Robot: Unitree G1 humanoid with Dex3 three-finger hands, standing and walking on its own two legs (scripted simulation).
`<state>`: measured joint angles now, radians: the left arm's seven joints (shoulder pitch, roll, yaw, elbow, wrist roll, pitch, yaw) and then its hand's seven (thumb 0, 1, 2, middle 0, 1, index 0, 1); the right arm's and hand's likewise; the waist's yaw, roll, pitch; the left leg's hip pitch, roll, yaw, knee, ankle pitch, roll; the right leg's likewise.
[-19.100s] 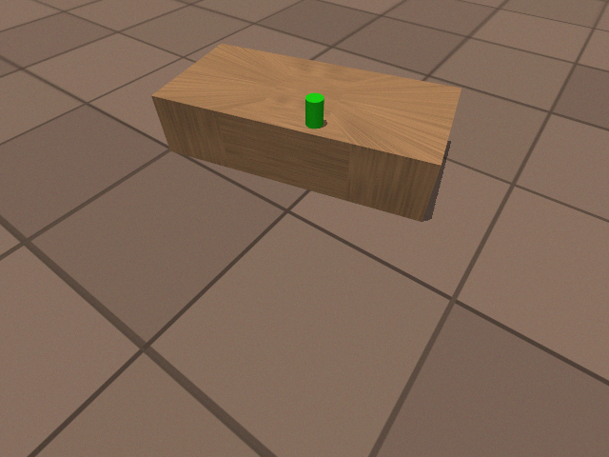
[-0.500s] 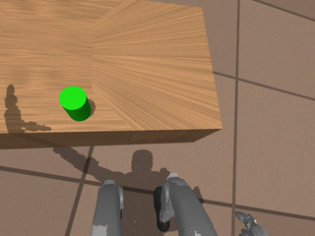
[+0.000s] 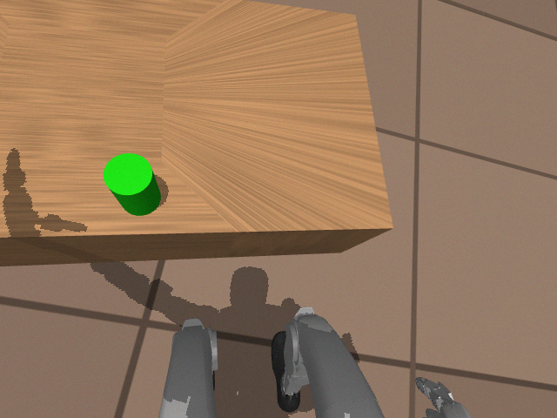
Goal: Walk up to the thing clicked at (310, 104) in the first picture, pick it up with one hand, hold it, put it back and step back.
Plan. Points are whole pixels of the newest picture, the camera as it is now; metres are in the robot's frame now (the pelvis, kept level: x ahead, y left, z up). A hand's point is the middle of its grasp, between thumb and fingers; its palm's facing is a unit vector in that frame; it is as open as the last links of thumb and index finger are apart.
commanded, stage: go down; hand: left
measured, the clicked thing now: (135, 186) +0.49 +0.21 -0.24
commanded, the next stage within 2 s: approach in 2.00 s
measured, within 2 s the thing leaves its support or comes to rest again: neither
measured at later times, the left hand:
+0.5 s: hand out of the picture +0.46 +0.41 +0.07, palm faces +0.26 -0.97 +0.01, open 17.4 cm
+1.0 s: hand out of the picture +0.46 +0.41 +0.06, palm faces +0.26 -0.96 +0.01, open 17.5 cm
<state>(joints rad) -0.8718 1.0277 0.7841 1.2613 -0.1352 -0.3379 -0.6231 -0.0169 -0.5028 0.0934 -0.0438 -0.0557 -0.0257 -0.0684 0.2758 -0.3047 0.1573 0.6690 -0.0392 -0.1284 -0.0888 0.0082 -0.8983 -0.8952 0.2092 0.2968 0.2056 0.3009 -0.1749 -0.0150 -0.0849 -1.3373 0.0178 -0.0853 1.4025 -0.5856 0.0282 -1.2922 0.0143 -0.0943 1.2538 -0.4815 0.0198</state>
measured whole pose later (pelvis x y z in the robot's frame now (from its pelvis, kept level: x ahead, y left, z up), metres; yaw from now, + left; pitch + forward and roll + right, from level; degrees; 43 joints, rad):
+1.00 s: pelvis +0.00 -0.01 -0.01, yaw +0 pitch +30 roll -7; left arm -0.90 1.05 0.79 1.27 -0.12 -0.33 -0.61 -0.02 -0.54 0.10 -0.04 -0.07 -0.03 -0.08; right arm 0.27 -0.31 0.16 0.66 -0.04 -0.12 -0.08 0.01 -0.90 -0.89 0.21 0.30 0.21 0.30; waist -0.19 -0.02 -0.09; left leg -1.37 0.02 -0.09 1.43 -0.59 0.02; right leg -1.33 0.02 -0.10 1.28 -0.49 0.01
